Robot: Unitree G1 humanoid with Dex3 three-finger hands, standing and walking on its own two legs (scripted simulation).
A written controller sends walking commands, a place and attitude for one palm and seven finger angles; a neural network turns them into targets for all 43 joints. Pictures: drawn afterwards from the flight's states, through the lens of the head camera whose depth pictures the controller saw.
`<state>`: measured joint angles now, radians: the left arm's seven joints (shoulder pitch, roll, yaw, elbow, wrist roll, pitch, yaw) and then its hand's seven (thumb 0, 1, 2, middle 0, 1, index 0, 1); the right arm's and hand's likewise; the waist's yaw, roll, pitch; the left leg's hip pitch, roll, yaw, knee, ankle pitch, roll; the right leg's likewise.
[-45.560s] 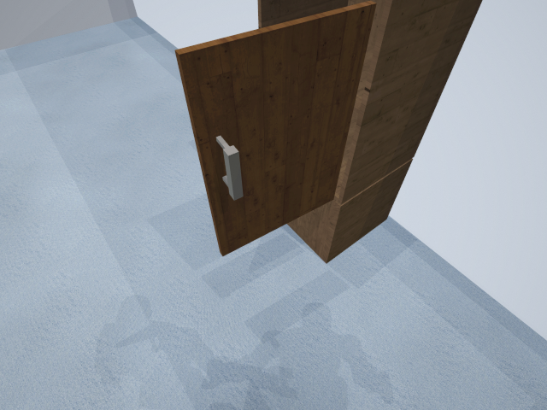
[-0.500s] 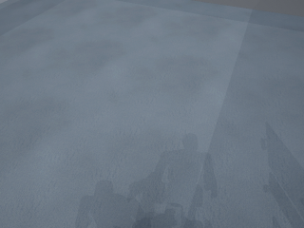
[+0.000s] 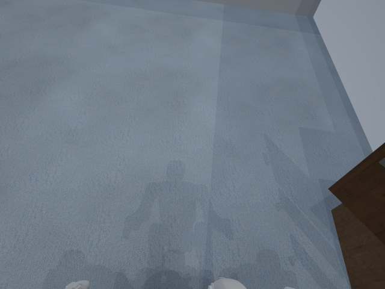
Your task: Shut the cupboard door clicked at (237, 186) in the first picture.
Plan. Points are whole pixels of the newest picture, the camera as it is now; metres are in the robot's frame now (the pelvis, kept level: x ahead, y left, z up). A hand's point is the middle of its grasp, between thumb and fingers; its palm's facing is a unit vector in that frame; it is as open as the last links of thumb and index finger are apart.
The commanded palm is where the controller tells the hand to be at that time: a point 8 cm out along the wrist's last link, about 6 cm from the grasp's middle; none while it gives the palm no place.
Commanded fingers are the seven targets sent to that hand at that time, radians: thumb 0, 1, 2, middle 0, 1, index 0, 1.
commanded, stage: turn to face it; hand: left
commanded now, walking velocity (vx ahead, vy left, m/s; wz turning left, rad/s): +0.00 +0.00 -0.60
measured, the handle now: out of the picture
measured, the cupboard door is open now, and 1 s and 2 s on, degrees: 38 38 38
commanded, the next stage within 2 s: take the last steps up to it in 1.50 s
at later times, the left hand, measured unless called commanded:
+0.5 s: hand (131, 287) +0.14 +0.14 -0.16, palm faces -0.27 -0.93 -0.24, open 7.4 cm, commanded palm none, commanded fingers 0.00 0.90 0.90 -0.20 -0.30 -0.20 -0.30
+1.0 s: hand (146, 248) +0.22 +0.12 -0.16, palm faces -0.55 -0.80 -0.24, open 7.4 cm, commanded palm none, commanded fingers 0.00 0.90 0.90 -0.20 -0.30 -0.20 -0.30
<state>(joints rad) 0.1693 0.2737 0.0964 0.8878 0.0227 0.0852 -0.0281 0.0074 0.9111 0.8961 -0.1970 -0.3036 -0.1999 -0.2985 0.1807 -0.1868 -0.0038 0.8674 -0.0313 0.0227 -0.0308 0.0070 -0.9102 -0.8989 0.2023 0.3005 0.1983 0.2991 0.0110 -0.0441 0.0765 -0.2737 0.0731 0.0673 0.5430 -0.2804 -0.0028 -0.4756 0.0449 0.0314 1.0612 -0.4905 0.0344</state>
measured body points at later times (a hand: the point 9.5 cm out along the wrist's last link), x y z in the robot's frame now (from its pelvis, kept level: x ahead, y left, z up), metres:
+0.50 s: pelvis +0.00 -0.03 +0.00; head +0.05 -0.05 +0.45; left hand +0.15 +0.19 -0.14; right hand +0.01 -0.31 -0.14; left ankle +0.05 +0.11 -0.68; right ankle -0.03 -0.13 -0.74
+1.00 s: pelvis +0.02 +0.00 +0.00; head +0.06 -0.03 +0.45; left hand +0.25 +0.16 -0.14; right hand -0.08 -0.25 -0.14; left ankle +0.07 +0.10 -0.74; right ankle -0.08 -0.11 -0.70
